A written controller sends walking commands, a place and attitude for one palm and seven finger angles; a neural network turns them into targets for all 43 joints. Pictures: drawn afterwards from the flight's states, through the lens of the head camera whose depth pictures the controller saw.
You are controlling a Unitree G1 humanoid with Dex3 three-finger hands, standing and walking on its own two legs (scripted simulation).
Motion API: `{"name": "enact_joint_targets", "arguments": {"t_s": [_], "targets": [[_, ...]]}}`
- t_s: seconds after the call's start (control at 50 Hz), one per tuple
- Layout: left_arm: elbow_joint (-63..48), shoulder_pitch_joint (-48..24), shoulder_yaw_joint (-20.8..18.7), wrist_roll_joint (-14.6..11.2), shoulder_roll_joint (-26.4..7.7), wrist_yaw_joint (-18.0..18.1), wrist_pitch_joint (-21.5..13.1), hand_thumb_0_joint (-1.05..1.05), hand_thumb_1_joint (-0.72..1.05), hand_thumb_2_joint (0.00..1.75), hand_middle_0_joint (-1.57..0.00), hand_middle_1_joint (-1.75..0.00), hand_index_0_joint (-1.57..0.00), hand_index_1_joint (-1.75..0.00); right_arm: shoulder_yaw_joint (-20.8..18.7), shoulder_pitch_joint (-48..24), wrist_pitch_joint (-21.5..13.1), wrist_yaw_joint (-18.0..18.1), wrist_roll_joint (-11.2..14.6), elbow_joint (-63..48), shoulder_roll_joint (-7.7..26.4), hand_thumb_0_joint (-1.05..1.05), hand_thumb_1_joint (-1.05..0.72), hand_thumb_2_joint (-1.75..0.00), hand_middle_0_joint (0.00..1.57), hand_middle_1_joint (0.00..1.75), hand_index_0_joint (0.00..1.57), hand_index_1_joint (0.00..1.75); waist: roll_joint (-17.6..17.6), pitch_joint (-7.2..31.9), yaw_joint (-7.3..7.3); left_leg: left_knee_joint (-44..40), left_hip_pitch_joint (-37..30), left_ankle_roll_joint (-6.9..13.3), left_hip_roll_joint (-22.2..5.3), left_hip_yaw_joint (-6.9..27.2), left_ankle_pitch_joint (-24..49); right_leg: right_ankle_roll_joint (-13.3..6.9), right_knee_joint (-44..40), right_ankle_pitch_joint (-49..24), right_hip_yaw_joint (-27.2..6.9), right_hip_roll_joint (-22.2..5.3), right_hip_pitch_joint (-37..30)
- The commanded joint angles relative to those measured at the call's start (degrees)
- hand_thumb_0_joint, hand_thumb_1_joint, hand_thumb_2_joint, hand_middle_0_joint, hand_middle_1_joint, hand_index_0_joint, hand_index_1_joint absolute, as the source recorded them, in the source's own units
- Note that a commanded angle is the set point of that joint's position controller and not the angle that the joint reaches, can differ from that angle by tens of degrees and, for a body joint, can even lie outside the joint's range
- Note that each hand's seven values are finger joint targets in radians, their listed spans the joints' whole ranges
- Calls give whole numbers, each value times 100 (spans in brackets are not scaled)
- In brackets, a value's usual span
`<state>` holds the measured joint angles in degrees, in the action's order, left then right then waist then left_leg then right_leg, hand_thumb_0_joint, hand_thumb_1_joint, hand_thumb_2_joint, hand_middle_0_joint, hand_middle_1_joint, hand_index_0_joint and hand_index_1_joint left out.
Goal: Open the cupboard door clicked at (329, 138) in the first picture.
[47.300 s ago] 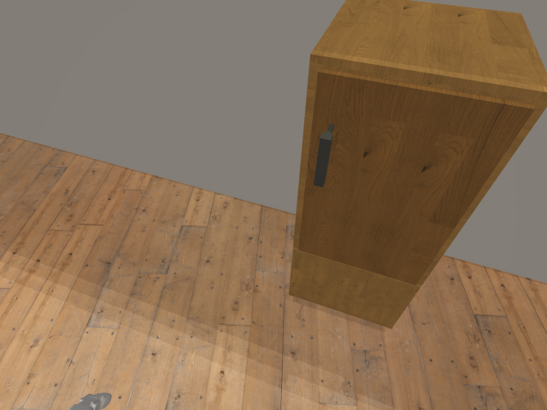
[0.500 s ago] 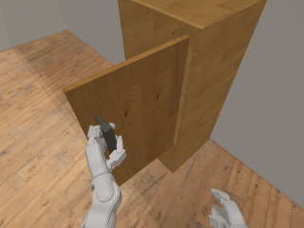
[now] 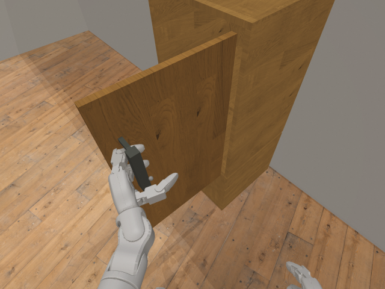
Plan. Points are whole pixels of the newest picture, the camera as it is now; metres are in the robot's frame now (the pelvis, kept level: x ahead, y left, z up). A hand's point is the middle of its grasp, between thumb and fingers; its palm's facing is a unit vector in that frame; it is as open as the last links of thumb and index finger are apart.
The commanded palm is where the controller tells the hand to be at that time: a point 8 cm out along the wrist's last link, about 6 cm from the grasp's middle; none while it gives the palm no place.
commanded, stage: open thumb and fingers to let go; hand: left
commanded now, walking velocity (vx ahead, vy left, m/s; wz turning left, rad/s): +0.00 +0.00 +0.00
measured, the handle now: (134, 164) +0.36 +0.14 +0.06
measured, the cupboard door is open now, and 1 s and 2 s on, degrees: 88 92 91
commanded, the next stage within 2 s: slide the hand sideways off the handle in 0.40 s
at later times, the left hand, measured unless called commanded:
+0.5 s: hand (151, 180) +0.33 +0.10 +0.06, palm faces +0.35 -0.94 +0.00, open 14.6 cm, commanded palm +0.28 +0.14 +0.06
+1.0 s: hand (143, 204) +0.27 +0.11 +0.06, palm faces -0.05 -1.00 +0.01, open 16.2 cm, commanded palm +0.24 +0.17 +0.06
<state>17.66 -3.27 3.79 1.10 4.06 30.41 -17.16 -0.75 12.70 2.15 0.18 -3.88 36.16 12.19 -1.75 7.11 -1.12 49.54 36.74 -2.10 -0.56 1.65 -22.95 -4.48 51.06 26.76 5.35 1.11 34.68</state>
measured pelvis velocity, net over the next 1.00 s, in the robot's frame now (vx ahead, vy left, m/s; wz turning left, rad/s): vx -0.01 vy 0.04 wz -0.04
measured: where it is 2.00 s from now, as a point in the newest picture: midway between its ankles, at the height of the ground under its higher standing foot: outside the picture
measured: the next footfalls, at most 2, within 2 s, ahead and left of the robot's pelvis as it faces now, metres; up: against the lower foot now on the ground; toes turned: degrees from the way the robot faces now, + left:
none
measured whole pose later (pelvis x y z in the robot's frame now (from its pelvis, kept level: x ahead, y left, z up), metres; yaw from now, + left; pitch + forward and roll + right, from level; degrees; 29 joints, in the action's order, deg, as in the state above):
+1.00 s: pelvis -0.01 +0.04 +0.00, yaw -2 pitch +8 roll +0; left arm 6.9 6.7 9.0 -2.4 -2.1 7.1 -18.2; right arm 1.6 14.9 -0.3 -1.3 -0.9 28.6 12.2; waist -1.5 5.6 -0.9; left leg 53.1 37.1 1.4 0.0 -1.5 -24.4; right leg -1.2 52.8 26.1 2.2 0.4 35.1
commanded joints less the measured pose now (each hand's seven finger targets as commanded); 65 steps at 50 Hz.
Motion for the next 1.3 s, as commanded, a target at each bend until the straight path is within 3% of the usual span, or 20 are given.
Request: {"name": "enact_joint_targets", "arguments": {"t_s": [0.0,0.06,0.08,0.12,0.36,0.48,0.5,0.52,0.54,0.58,0.62,0.66,0.7,0.76,0.78,0.84,0.88,0.96,1.14,1.28], "targets": [[-1097,-1619,143,188,-15,89,-410,0,-50,30,-30,-120,-30,-120,-166,-462,-320,22,27,-900,422,0,-90,-90,20,30,20,30,611,1397,-34,-218,-408,297,165,-126,898,475,-1041,-2048,-812,-384,-857],[-1053,-1662,230,230,108,182,-372,0,-50,30,-27,-105,-27,-105,-161,-450,-319,-3,22,-918,415,0,-90,-90,20,30,20,30,556,1413,-43,-226,-502,300,153,-141,960,419,-961,-1969,-654,-304,-740],[-950,-1663,212,265,99,210,-344,0,-50,30,-27,-100,-27,-100,-164,-411,-318,0,11,-912,427,0,-90,-90,20,30,20,30,748,1353,-61,-230,-502,310,134,-119,996,418,-956,-1982,-610,-277,-708],[-987,-1570,146,269,77,261,-327,0,-50,30,-25,-90,-25,-90,-160,-446,-305,-5,0,-952,411,0,-90,-90,20,30,20,30,663,1436,27,-248,-507,302,136,-134,1043,387,-902,-1983,-579,-252,-756],[-1063,-1898,371,395,401,531,-80,0,-50,30,-15,-30,-15,-30,-109,-589,-247,-17,-11,-1013,350,0,-90,-90,20,30,20,30,471,1347,10,-281,-578,262,85,-68,982,264,-751,-1409,-330,-103,-444],[-1107,-1972,500,450,524,607,50,0,-50,30,-15,-30,-15,-30,-101,-628,-259,-34,-15,-1005,360,0,-90,-90,20,30,20,30,407,1364,-1,-266,-618,242,56,-9,1029,222,-661,-1288,-241,-55,-300],[-1177,-1776,1672,1050,43,-612,-164,0,-50,30,-15,-30,-15,-30,-106,-191,-201,-54,26,-870,547,0,-90,-90,20,30,20,30,645,1222,-491,-208,-837,334,41,3,1134,243,-628,-1762,-397,-109,-132],[-1458,-1986,1203,837,-377,-1252,-418,0,-50,30,-15,-30,-15,-30,-158,-140,-213,-14,100,-1036,535,0,-90,-90,20,30,20,30,493,1523,-327,-169,-881,363,52,-1,1259,213,-586,-1992,-405,-135,-265],[-1707,-2061,1300,702,-464,-1754,-579,0,-50,30,-15,-30,-15,-30,-146,-169,-243,20,129,-1107,550,0,-90,-90,20,30,20,30,229,1734,-301,-160,-1050,376,72,-21,1298,216,-566,-2101,-457,-141,-344],[-1710,-1894,1399,196,-426,-2644,-664,0,-50,30,-15,-30,-15,-30,-91,-149,-339,77,276,-1243,584,0,-90,-90,20,30,20,30,126,1585,-347,-233,-1180,379,73,42,1140,212,-625,-1862,-419,-109,-267],[-1539,-1877,1160,-517,-238,-2964,-559,0,-50,30,-15,-30,-15,-30,-6,-306,-445,143,408,-1320,552,0,-90,-90,20,30,20,30,133,1120,-284,-396,-1094,343,77,91,616,242,-810,-1244,-319,-37,-101],[-1391,-1831,734,-879,-339,-2866,-431,0,-50,30,-15,-30,-15,-30,23,-356,-541,176,448,-1309,598,0,-90,-90,20,30,20,30,402,961,-174,-517,-914,305,79,128,283,262,-875,-836,-256,-18,-109],[-1368,-1512,482,-888,-460,-2637,-383,0,-50,30,-15,-30,-15,-30,23,-369,-603,125,434,-1347,617,0,-90,-90,20,30,20,30,431,951,-25,-587,-858,294,98,106,308,258,-854,-779,-241,-32,-202],[-1669,-1056,463,-600,-521,-2369,-454,0,-50,30,-15,-30,-15,-30,-25,-295,-633,-1,375,-1439,623,0,-90,-90,20,30,20,30,419,1156,35,-517,-906,294,75,72,663,246,-688,-1077,-210,-39,-248],[-1762,-774,373,-493,-653,-2313,-481,0,-50,30,-15,-30,-15,-30,-38,-260,-627,-40,360,-1481,628,0,-90,-90,20,30,20,30,293,1233,148,-523,-891,283,79,63,771,216,-630,-1143,-223,-41,-353],[-2081,-399,451,-392,-611,-2256,-530,0,-50,30,-15,-30,-15,-30,-45,-276,-615,-106,334,-1600,601,0,-90,-90,20,30,20,30,306,1235,143,-476,-855,291,66,-4,816,222,-587,-1247,-245,-37,-356],[-2202,60,255,-356,-850,-2242,-526,0,-50,30,-15,-30,-15,-30,-53,-255,-580,-116,330,-1668,624,0,-90,-90,20,30,20,30,424,1169,201,-477,-747,295,54,-28,866,213,-593,-1323,-267,-27,-476],[-2577,66,400,-329,-827,-2336,-488,0,-50,30,-15,-30,-15,-30,-27,-281,-558,-76,343,-1748,604,0,-90,-90,20,30,20,30,311,888,53,-431,-654,315,62,-50,628,253,-626,-1173,-309,-32,-289],[-3229,853,387,-561,-906,-2715,-445,0,-50,30,-15,-30,-15,-30,-27,-224,-718,22,397,-1818,609,0,-90,-90,20,30,20,30,128,928,-6,-261,-674,301,80,15,813,266,-496,-1388,-277,-14,-204],[-3456,1558,-154,-709,-1404,-2970,-367,0,-50,30,-15,-30,-15,-30,-31,-143,-760,102,386,-1859,640,0,-90,-90,20,30,20,30,423,997,72,-100,-400,338,144,-48,910,308,-532,-1681,-436,-37,-481]]}}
